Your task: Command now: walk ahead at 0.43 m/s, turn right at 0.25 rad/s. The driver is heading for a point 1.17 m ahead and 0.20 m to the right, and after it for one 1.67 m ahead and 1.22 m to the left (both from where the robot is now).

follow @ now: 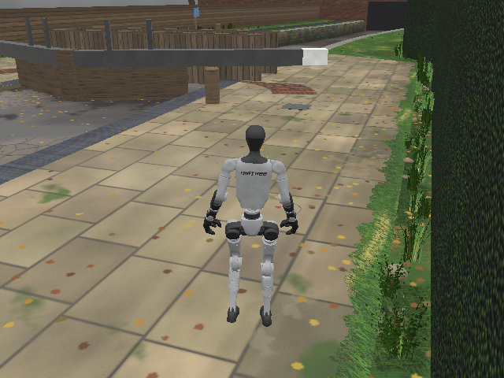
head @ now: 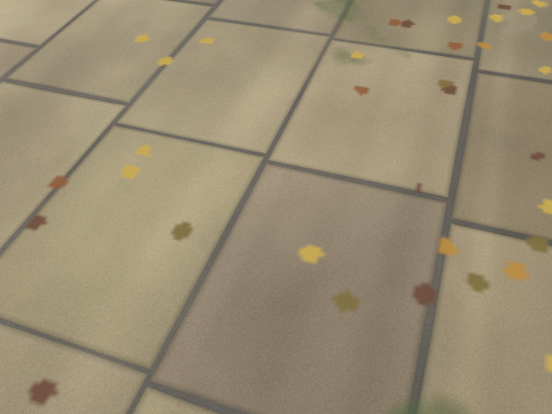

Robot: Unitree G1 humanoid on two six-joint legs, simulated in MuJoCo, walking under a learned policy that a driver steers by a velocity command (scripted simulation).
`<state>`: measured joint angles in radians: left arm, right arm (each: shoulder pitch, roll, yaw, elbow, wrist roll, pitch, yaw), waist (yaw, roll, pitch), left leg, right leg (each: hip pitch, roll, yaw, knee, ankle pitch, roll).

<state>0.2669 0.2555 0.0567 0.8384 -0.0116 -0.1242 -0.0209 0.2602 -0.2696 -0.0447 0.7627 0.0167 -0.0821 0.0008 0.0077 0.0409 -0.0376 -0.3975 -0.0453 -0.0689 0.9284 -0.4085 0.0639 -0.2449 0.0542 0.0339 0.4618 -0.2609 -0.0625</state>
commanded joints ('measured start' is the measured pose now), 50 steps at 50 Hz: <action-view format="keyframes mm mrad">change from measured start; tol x32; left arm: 1 63 145 29 -62 -3 3 -3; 50 -190 137 20 -235 52 62 10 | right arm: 1 -123 -127 -35 -114 -20 -49 7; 50 67 -114 -23 49 -6 114 -39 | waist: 1 32 -116 90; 16 -86 -171 -60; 18 -68 328 -341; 32 -28 18 93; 42 55 -255 -524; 50 -54 -146 -90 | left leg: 1 -480 99 -26 96 101 -10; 16 323 70 -7 -501 335 0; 18 833 479 -670 -590 30 211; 24 302 299 -169 -739 282 128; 38 363 291 184 -495 905 45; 40 199 194 231 -126 668 -27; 41 -135 70 196 257 -299 -93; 50 41 129 32 89 -27 -151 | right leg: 1 309 -312 483 -277 -108 -193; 14 113 -230 364 -156 242 -104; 20 -564 -88 129 836 -202 36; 38 -170 -55 -76 119 186 -15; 41 545 -414 356 154 1216 -253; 50 -78 -317 62 -178 434 -198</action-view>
